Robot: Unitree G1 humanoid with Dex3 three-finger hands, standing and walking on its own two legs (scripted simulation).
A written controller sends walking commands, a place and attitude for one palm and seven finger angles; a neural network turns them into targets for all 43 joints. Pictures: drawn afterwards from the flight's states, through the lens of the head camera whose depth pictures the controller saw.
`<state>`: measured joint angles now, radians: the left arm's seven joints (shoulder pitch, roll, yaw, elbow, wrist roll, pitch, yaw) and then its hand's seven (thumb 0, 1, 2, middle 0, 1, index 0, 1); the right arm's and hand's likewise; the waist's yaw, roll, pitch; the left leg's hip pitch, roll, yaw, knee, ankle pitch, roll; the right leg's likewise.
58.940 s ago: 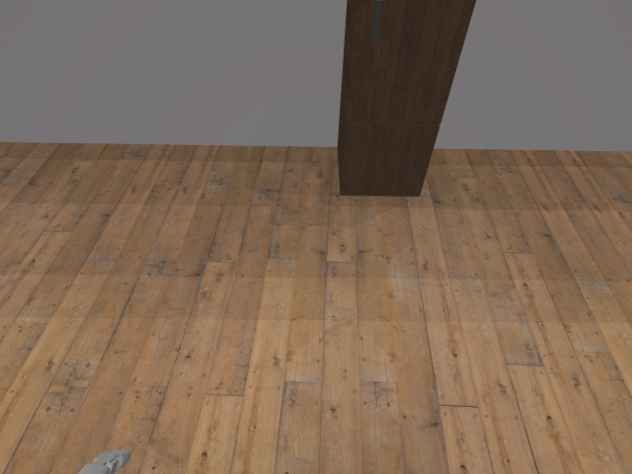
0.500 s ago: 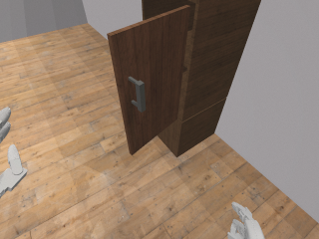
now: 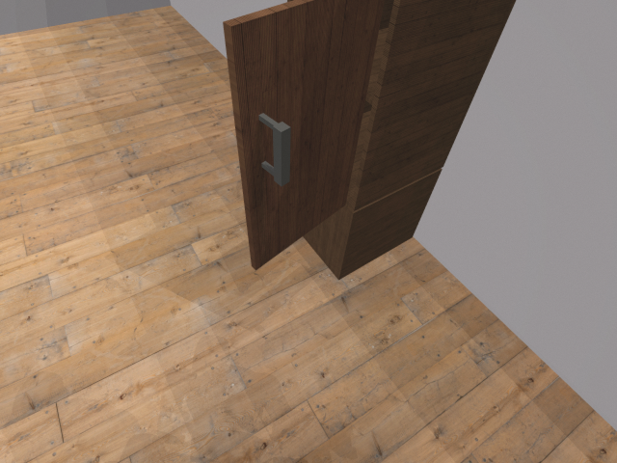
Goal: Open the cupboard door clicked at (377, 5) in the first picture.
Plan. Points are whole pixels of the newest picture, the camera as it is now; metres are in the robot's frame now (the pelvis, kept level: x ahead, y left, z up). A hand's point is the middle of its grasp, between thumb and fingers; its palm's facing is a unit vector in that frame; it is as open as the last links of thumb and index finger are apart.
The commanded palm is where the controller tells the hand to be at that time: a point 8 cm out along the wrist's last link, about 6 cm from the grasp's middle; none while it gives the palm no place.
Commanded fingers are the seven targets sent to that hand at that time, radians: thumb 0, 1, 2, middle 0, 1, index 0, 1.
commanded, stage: let the arm hang, fingers relaxed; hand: left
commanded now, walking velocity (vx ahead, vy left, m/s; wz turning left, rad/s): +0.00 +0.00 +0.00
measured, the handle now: (273, 150) +0.60 +0.09 +0.04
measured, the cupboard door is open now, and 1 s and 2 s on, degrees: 100 100 100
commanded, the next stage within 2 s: look to check the result in 0.76 s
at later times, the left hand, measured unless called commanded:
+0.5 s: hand out of the picture +0.04 +0.22 -0.15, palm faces +0.03 -0.96 -0.29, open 7.4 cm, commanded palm none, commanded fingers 0.00 0.90 0.90 -0.20 -0.30 -0.20 -0.30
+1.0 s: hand out of the picture +0.07 +0.19 -0.16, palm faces +0.02 -0.97 -0.24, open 7.4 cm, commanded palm none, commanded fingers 0.00 0.90 0.90 -0.20 -0.30 -0.20 -0.30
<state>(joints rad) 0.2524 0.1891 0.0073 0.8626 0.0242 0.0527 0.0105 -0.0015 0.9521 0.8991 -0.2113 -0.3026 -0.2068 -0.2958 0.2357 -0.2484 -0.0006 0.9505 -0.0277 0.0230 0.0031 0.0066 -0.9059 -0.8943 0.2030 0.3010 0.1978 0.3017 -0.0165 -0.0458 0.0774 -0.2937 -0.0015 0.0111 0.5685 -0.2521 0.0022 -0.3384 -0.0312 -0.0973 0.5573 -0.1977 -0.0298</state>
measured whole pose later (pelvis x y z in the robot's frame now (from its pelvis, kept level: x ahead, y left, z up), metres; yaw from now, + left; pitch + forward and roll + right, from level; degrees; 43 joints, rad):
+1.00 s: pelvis +0.05 +0.00 +0.02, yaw +0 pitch -1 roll +0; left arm 0.19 0.20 0.02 1.15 0.01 -0.01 0.02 0.00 0.91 0.90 -0.21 -0.30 -0.20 -0.30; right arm 0.20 -0.20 0.00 1.13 -0.02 0.00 -0.02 0.00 -0.91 -0.89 0.20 0.30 0.20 0.30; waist 0.00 0.01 0.06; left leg -0.13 0.01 0.01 0.36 -0.22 -0.01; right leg -0.19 -0.01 -0.09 0.37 -0.17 -0.03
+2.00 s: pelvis +0.07 -0.01 +0.02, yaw -1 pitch -1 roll +0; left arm 0.17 0.24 0.02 1.15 0.01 -0.02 0.02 0.00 0.91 0.90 -0.21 -0.30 -0.20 -0.30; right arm 0.19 -0.23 0.00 1.15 -0.02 0.00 -0.02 0.00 -0.90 -0.89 0.20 0.30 0.20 0.30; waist 0.00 0.01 0.06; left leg -0.07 0.02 0.02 0.31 -0.22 -0.02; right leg -0.13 0.01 -0.09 0.33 -0.18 -0.04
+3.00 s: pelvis +0.07 -0.01 +0.02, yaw +0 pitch -1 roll +0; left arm 0.15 0.26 0.02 1.14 0.01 -0.02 0.01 0.00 0.91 0.90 -0.21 -0.30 -0.20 -0.30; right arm 0.17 -0.26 0.00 1.14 -0.01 -0.01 -0.02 0.00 -0.90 -0.89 0.20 0.30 0.20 0.30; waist 0.00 0.01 0.05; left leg -0.06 0.02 0.01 0.29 -0.21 -0.02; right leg -0.12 0.00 -0.09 0.32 -0.18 -0.03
